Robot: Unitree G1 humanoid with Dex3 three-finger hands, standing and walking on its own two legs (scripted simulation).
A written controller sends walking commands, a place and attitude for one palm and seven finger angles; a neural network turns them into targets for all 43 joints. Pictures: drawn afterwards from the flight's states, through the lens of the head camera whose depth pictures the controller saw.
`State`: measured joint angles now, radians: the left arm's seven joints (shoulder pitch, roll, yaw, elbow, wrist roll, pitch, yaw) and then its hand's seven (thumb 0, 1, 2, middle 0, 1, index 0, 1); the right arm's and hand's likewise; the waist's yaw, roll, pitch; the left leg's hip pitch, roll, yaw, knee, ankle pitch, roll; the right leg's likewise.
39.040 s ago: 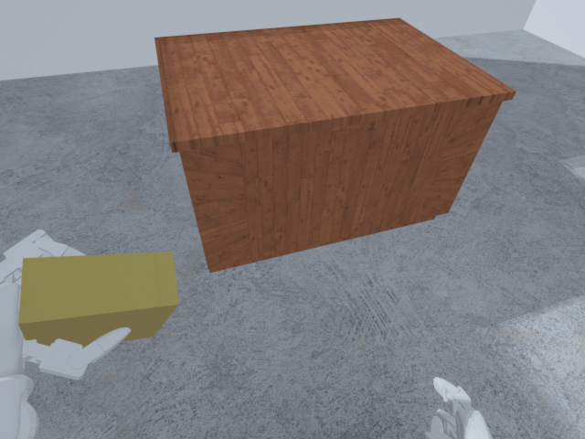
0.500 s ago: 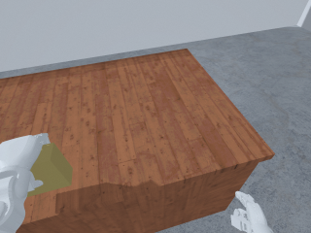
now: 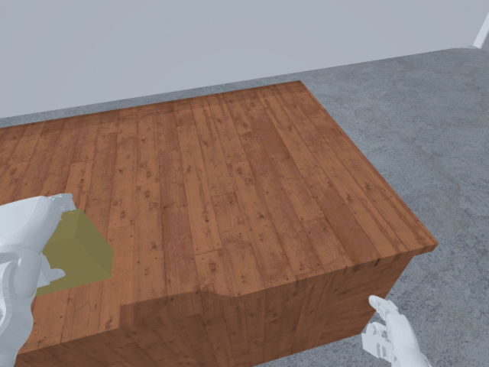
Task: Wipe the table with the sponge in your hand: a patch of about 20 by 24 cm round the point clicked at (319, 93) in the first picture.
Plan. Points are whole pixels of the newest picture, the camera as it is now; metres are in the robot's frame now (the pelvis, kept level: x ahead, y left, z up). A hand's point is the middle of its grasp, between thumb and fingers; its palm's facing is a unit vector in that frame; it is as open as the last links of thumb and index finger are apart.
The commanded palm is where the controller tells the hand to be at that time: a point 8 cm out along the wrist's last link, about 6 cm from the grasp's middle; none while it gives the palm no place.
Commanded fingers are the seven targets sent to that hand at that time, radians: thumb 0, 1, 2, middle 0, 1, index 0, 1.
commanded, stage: lift the sponge slowly off the table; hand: left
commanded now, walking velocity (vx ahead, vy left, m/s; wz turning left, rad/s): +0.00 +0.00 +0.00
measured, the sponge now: (59, 262) +0.22 +0.36 +0.06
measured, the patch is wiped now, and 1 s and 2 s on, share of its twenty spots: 1.00 1.00 1.00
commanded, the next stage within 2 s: bring the sponge back beside the body in 0.18 s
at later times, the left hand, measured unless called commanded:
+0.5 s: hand (56, 242) +0.22 +0.33 +0.11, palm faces +0.04 -0.06 -1.00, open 9.5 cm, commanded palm +0.19 +0.33 +0.17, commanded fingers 0.00 0.10 1.30 -1.20 -1.60 -1.20 -1.60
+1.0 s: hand (65, 253) +0.21 +0.31 +0.11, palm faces +0.07 -0.08 -0.99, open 9.5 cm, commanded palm +0.17 +0.30 +0.17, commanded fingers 0.00 0.10 1.30 -1.20 -1.60 -1.20 -1.60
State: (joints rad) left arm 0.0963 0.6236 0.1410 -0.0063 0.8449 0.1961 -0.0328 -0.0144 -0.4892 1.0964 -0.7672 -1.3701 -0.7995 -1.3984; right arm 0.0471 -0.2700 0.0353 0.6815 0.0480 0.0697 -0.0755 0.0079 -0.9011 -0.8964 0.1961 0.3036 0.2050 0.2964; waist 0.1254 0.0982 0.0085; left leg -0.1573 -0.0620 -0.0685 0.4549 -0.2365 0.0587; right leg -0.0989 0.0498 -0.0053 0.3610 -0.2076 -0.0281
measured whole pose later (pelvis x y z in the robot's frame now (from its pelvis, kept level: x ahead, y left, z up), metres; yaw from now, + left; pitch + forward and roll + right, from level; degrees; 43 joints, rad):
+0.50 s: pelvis +0.00 +0.01 +0.00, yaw -1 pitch -4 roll -2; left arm 0.13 0.60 0.10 -0.13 0.85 0.23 -0.06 -0.01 -0.49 1.09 -0.77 -1.37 -0.80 -1.40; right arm 0.04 -0.26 0.05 0.67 0.04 0.06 -0.06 0.01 -0.90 -0.90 0.20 0.30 0.21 0.30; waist 0.13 0.10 0.01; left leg -0.14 -0.07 -0.05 0.43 -0.22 0.07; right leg -0.09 0.04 0.01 0.34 -0.19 -0.02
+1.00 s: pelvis -0.01 +0.00 +0.00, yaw -1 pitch -5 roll -1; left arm 0.19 0.57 0.06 -0.22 0.85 0.30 -0.04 -0.01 -0.49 1.09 -0.77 -1.37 -0.80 -1.40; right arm 0.01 -0.25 0.06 0.67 0.04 0.06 -0.05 0.01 -0.90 -0.90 0.20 0.30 0.21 0.30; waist 0.14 0.10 0.00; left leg -0.12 -0.06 -0.05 0.43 -0.22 0.06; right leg -0.07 0.05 0.01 0.35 -0.19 -0.03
